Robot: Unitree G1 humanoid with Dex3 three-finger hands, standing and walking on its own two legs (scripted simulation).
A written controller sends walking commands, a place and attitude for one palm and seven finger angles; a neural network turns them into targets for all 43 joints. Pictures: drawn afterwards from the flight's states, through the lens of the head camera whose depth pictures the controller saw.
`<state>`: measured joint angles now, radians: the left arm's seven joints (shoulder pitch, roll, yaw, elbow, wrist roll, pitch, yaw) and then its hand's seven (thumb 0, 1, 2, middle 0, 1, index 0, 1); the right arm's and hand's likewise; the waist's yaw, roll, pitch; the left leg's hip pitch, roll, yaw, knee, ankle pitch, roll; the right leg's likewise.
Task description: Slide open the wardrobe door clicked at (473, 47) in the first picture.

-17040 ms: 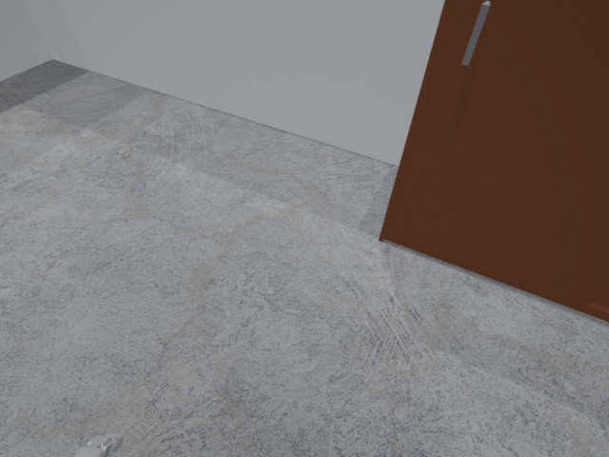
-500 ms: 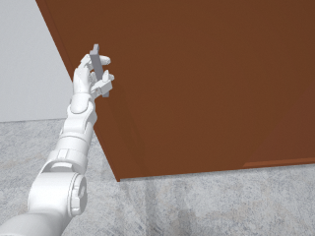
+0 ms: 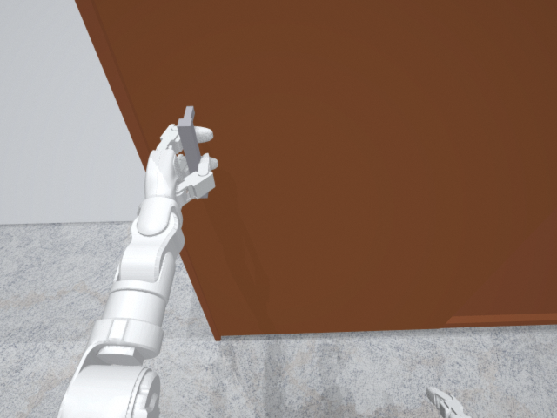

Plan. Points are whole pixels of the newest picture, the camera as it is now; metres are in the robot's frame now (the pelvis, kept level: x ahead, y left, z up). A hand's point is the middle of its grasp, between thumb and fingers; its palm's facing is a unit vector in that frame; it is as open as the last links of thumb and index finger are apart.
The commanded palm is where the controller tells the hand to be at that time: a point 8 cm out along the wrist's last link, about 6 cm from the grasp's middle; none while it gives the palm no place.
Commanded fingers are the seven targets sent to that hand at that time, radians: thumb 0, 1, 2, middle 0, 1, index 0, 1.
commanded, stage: tug the door sideways, standing still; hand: left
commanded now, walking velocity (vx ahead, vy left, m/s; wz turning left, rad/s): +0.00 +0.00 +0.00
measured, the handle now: (196, 154) +0.47 +0.15 +0.13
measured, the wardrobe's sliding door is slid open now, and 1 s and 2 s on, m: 0.00 0.00 0.09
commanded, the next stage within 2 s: step sideways, sliding the door along in 0.64 s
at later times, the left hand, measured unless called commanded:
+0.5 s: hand (212, 174) +0.42 +0.12 +0.14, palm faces +0.18 -0.98 -0.04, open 5.7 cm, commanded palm +0.39 +0.11 +0.13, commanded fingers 0.00 0.90 0.90 -0.45 -1.40 -0.45 -1.40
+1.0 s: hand (210, 177) +0.42 +0.12 +0.13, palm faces +0.15 -0.98 -0.12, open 5.8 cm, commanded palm +0.40 +0.12 +0.14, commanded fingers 0.00 0.90 0.90 -0.45 -1.40 -0.45 -1.40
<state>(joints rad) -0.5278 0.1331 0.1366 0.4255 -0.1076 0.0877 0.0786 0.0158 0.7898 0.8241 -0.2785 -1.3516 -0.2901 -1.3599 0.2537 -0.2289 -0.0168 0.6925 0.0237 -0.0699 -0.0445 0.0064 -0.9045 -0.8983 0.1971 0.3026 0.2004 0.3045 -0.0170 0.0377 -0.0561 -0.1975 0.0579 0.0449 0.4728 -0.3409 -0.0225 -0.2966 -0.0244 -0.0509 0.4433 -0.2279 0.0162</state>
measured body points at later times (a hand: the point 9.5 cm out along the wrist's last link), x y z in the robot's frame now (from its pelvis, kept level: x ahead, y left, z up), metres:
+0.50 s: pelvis -0.03 +0.00 -0.01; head +0.01 -0.01 +0.44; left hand +0.40 +0.17 +0.14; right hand +0.06 -0.24 -0.14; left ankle -0.08 +0.13 -0.74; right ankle -0.01 -0.13 -0.74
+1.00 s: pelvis -0.03 -0.03 -0.02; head +0.01 -0.04 +0.43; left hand +0.40 +0.17 +0.14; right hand +0.08 -0.26 -0.15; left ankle -0.08 +0.13 -0.74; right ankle -0.02 -0.12 -0.73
